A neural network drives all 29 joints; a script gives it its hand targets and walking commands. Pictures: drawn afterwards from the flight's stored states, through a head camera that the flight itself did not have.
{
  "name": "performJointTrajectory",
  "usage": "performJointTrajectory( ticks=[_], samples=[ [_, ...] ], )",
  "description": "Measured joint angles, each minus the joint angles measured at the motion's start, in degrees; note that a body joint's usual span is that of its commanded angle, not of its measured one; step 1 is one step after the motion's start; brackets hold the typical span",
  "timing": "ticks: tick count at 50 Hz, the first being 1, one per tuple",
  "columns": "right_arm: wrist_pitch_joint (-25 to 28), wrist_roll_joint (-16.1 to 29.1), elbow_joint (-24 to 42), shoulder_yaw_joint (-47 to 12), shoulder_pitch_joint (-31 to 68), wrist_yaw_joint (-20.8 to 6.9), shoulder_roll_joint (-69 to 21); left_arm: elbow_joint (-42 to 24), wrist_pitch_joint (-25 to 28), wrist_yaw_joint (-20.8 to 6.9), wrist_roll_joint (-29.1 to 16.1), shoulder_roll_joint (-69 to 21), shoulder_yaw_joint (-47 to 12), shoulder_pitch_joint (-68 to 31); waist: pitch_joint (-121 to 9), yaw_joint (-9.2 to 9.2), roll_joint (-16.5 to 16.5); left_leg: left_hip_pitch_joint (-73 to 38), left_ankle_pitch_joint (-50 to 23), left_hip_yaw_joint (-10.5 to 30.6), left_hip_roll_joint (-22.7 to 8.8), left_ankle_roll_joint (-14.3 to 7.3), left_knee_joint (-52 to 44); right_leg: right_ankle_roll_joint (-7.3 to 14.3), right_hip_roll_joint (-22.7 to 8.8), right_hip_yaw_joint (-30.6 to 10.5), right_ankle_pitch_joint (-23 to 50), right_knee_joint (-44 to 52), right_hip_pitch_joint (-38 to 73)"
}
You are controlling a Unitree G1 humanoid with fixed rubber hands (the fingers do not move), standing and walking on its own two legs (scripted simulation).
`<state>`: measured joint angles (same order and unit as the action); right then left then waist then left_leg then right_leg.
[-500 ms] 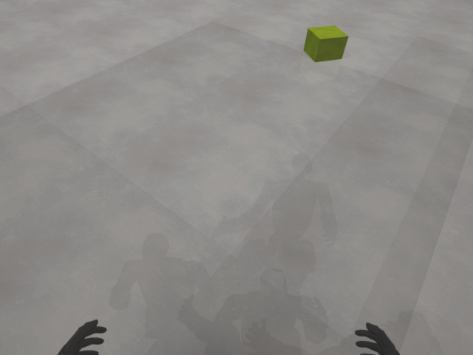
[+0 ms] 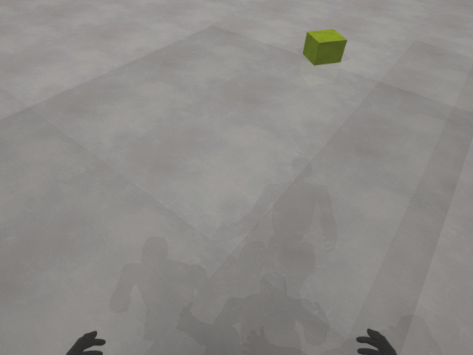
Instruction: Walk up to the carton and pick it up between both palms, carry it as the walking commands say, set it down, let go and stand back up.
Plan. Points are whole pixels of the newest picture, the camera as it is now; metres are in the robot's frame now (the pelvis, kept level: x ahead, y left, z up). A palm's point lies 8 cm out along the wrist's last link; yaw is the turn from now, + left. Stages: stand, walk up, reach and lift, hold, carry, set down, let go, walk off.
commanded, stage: stand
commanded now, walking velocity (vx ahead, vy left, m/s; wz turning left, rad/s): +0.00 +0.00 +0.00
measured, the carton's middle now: (323, 47) +2.69 -0.76 -0.65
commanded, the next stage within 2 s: walk up in 0.58 s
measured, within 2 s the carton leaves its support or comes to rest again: neither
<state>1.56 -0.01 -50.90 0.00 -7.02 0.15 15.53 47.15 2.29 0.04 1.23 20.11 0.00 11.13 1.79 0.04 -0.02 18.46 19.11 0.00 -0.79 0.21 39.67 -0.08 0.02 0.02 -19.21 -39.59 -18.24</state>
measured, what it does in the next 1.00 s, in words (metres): lifts its right foot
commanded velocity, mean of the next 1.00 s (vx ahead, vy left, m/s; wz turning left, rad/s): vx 0.13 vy -0.03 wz -0.09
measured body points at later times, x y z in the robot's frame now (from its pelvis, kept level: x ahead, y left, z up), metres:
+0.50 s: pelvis -0.01 +0.00 +0.01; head -0.01 +0.00 +0.45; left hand +0.10 +0.29 -0.11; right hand +0.11 -0.26 -0.12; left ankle +0.03 +0.12 -0.72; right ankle +0.02 -0.12 -0.72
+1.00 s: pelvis +0.01 -0.04 +0.01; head +0.02 -0.04 +0.46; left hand +0.13 +0.23 -0.11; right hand +0.07 -0.31 -0.12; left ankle +0.02 +0.12 -0.72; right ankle +0.02 -0.17 -0.68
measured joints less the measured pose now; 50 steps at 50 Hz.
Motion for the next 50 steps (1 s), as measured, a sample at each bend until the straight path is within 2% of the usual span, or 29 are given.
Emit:
performJointTrajectory(
  ticks=[39, 40, 42, 45, 50],
  samples=[
    [-0.07, 0.00, -4.82, 0.00, 1.14, -0.01, 0.06, 4.14, 0.01, 0.00, 0.00, 0.06, 0.00, -0.12, 0.00, 0.00, 0.00, -0.32, -3.17, 0.00, 0.01, 0.00, -4.20, 0.00, 0.00, 0.00, 3.35, 4.54, 0.48],
    [-0.37, 0.00, -4.65, 0.00, 0.90, 0.03, 0.07, 4.20, -0.72, -0.57, 0.00, 0.13, -0.02, -0.16, 0.00, 0.03, 0.02, -0.48, -3.06, 0.03, -0.11, 0.00, -4.21, 0.00, 0.12, 0.04, 0.76, 3.44, 0.26],
    [-1.31, 0.00, -3.62, 0.01, -0.13, 0.17, 0.08, 4.23, -2.78, -1.75, 0.00, 0.02, -0.01, -0.41, 0.09, 0.21, 0.18, -0.83, -2.87, -0.07, -0.67, 0.00, -4.59, 0.00, 0.20, 0.11, -4.02, -4.87, -2.52],
    [-1.70, 0.00, -3.39, 0.00, -2.31, 0.22, 0.07, 4.15, -3.63, -2.57, 0.01, -0.34, -0.01, -0.73, 0.01, 0.28, 0.21, -1.86, -2.86, -0.31, -2.10, 0.21, -6.01, 0.00, -0.13, 0.04, -3.57, -16.39, -6.98],
    [-1.72, 0.00, -3.35, -0.01, -4.98, 0.22, 0.05, 4.12, -3.90, -3.92, 0.01, -2.22, -0.03, -0.63, -0.05, 0.21, 0.16, -4.60, -2.70, -1.54, -4.53, 2.53, -8.57, 0.00, -1.49, -0.04, -6.45, -13.35, -6.63]
  ],
)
